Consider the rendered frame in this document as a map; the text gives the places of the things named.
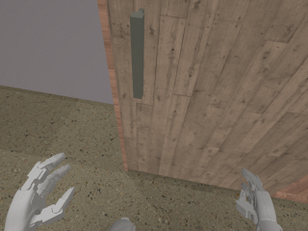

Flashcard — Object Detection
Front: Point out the robot right hand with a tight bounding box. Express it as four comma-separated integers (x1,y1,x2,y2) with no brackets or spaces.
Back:
236,168,277,224

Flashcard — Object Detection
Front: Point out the robot left thigh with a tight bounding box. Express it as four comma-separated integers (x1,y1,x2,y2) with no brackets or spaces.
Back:
109,219,136,231

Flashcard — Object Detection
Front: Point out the robot left hand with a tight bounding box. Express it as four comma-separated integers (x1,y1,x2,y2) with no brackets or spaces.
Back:
4,152,75,231

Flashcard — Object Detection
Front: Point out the robot right forearm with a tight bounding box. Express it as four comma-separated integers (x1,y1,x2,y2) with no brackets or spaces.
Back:
256,220,283,231

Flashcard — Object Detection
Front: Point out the handle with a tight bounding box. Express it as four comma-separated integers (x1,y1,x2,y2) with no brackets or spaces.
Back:
130,8,144,99

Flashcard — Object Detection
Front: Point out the wardrobe door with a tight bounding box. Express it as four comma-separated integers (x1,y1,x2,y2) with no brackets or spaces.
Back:
106,0,308,195
279,174,308,197

